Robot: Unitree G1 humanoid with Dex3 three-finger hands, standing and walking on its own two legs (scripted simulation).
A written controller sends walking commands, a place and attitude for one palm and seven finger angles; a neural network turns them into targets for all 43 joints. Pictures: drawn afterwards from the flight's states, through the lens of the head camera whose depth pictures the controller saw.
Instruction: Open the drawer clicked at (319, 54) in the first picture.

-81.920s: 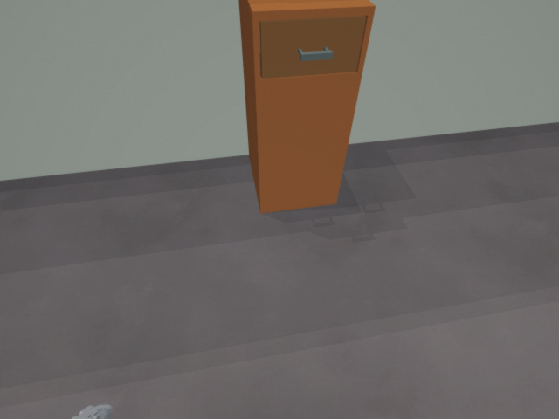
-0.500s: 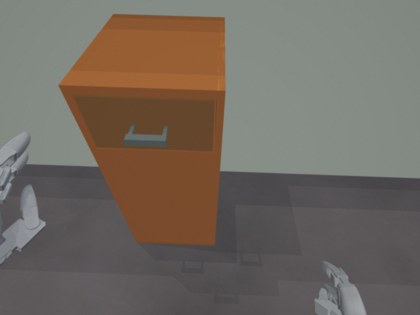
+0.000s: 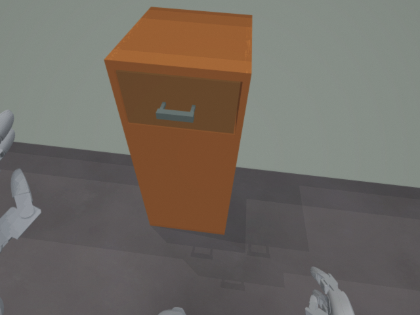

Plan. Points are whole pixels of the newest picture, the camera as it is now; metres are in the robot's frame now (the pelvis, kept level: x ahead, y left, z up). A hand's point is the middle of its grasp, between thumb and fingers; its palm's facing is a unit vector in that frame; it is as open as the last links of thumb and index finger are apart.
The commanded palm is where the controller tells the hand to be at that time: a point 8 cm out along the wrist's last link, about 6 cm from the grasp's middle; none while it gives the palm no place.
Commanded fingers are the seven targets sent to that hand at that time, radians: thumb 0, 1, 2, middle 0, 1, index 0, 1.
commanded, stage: step back with the hand held close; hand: left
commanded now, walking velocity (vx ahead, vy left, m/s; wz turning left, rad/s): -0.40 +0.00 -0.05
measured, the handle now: (176, 111) +0.63 +0.14 +0.03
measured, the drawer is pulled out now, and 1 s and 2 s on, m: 0.00 0.00 0.00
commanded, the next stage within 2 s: stop stepping back and stand still in 0.30 s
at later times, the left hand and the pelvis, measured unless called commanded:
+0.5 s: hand (27, 281) +0.11 +0.20 +0.21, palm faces +0.28 -0.82 -0.49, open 7.4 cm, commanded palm +0.06 +0.25 +0.22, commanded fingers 0.00 0.90 0.90 -0.20 -0.30 -0.20 -0.30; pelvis -0.10 -0.02 +0.01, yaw -6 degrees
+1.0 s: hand out of the picture +0.05 +0.22 +0.20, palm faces +0.38 -0.83 -0.40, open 7.4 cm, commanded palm -0.01 +0.26 +0.22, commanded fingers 0.00 0.90 0.90 -0.20 -0.30 -0.20 -0.30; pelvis -0.16 -0.01 +0.02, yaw -4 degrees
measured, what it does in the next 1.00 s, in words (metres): walks backwards: right foot, then left foot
